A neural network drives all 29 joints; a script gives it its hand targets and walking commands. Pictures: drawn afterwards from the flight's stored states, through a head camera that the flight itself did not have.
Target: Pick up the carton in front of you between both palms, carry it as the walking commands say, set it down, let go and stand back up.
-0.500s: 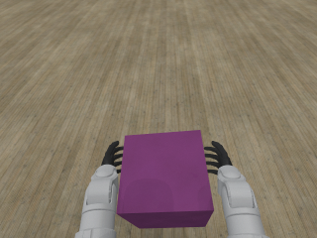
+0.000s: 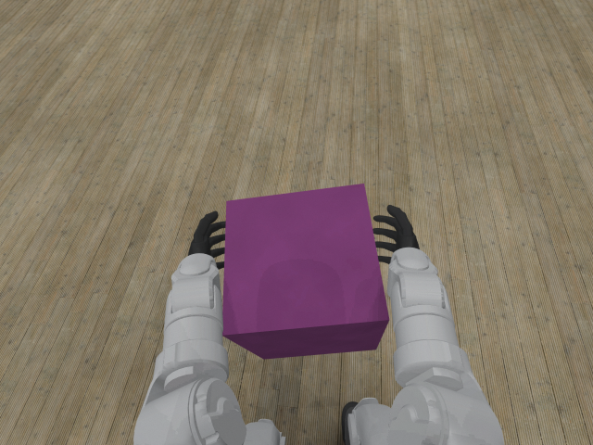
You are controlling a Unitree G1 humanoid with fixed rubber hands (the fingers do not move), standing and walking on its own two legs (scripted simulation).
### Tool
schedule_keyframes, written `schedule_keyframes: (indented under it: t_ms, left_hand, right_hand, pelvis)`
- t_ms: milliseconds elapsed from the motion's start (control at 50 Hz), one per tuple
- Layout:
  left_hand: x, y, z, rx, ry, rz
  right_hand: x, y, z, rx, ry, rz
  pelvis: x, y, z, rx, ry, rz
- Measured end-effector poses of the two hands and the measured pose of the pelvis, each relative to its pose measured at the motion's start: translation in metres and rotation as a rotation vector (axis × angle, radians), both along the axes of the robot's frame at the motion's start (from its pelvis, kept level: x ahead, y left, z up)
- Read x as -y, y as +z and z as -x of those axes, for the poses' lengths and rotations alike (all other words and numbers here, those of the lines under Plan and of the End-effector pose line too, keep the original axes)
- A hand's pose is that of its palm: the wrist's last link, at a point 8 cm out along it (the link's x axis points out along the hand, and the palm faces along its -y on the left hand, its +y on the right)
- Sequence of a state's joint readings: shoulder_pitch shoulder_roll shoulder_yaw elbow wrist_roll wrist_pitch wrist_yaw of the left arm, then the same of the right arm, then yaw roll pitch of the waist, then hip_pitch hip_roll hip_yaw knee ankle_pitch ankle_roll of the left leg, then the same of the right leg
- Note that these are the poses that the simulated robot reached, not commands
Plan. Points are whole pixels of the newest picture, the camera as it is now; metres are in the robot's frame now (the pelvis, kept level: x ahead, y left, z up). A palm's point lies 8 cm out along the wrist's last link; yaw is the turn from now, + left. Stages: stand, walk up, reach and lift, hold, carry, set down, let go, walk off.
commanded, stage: set down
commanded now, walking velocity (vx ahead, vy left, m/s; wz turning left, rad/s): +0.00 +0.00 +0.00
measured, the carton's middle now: (307, 281) +0.36 +0.01 -0.10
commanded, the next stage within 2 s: none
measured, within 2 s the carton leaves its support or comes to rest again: rests again in 1.90 s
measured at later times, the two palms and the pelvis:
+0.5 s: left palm (244, 281) +0.40 +0.14 -0.19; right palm (393, 285) +0.39 -0.15 -0.21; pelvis -0.02 +0.02 -0.13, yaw +2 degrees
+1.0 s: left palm (271, 302) +0.42 +0.11 -0.35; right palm (394, 301) +0.42 -0.18 -0.37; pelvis -0.04 +0.03 -0.25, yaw +6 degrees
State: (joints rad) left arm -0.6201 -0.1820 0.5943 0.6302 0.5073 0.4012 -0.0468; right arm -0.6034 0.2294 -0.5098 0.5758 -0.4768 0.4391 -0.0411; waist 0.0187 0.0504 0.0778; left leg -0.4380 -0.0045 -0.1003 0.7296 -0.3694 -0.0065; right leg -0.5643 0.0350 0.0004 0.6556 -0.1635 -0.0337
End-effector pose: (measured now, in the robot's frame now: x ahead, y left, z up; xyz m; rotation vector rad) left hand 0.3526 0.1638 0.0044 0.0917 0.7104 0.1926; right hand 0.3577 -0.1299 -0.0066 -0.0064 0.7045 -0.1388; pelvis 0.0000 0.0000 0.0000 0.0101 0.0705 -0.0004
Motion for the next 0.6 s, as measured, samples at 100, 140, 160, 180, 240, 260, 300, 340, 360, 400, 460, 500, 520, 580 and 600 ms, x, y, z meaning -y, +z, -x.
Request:
schedule_keyframes:
  t_ms: [100,140,160,180,240,260,300,340,360,400,460,500,520,580,600]
  left_hand:
    - [0.006,-0.056,-0.006,0.005,-0.015,0.003]
    - [0.008,-0.080,-0.008,0.012,-0.018,0.008]
    - [0.009,-0.091,-0.010,0.017,-0.018,0.011]
    - [0.010,-0.102,-0.011,0.022,-0.016,0.016]
    - [0.011,-0.128,-0.018,0.043,-0.003,0.032]
    - [0.011,-0.134,-0.021,0.052,0.002,0.038]
    - [0.012,-0.145,-0.028,0.069,0.011,0.048]
    - [0.013,-0.154,-0.036,0.082,0.020,0.056]
    - [0.014,-0.158,-0.039,0.085,0.021,0.060]
    - [0.015,-0.166,-0.045,0.084,0.024,0.068]
    - [0.018,-0.180,-0.050,0.067,0.027,0.076]
    - [0.021,-0.191,-0.051,0.054,0.027,0.079]
    - [0.022,-0.197,-0.051,0.048,0.025,0.081]
    - [0.025,-0.215,-0.052,0.036,0.023,0.087]
    - [0.026,-0.222,-0.052,0.034,0.024,0.089]
  right_hand:
    - [0.006,-0.059,0.000,0.003,-0.007,0.004]
    - [0.009,-0.084,0.000,0.010,-0.011,0.006]
    - [0.009,-0.096,0.000,0.014,-0.014,0.005]
    - [0.010,-0.107,-0.001,0.019,-0.018,0.005]
    - [0.011,-0.134,-0.005,0.039,-0.030,-0.006]
    - [0.011,-0.142,-0.008,0.048,-0.035,-0.009]
    - [0.011,-0.153,-0.014,0.065,-0.042,-0.016]
    - [0.012,-0.163,-0.021,0.078,-0.048,-0.021]
    - [0.012,-0.167,-0.024,0.080,-0.050,-0.023]
    - [0.014,-0.175,-0.029,0.077,-0.052,-0.023]
    - [0.017,-0.189,-0.035,0.057,-0.047,-0.015]
    - [0.020,-0.199,-0.037,0.040,-0.041,-0.007]
    - [0.021,-0.204,-0.038,0.033,-0.037,-0.003]
    - [0.025,-0.221,-0.040,0.017,-0.025,0.009]
    - [0.026,-0.226,-0.041,0.014,-0.022,0.013]
  pelvis:
    - [0.004,-0.019,0.010,-0.168,-0.002,-0.017]
    - [0.005,-0.030,0.014,-0.235,-0.003,-0.023]
    - [0.004,-0.035,0.016,-0.268,-0.003,-0.026]
    - [0.004,-0.041,0.018,-0.299,-0.002,-0.028]
    - [0.001,-0.061,0.022,-0.385,0.001,-0.034]
    - [0.000,-0.067,0.023,-0.411,0.002,-0.036]
    - [-0.003,-0.081,0.024,-0.457,0.004,-0.038]
    - [-0.007,-0.095,0.024,-0.496,0.005,-0.039]
    - [-0.008,-0.101,0.023,-0.513,0.006,-0.039]
    - [-0.012,-0.112,0.023,-0.541,0.006,-0.039]
    - [-0.017,-0.126,0.021,-0.578,0.008,-0.040]
    - [-0.021,-0.133,0.020,-0.600,0.010,-0.040]
    - [-0.022,-0.137,0.019,-0.611,0.011,-0.039]
    - [-0.026,-0.149,0.019,-0.641,0.015,-0.039]
    - [-0.027,-0.153,0.019,-0.650,0.017,-0.038]
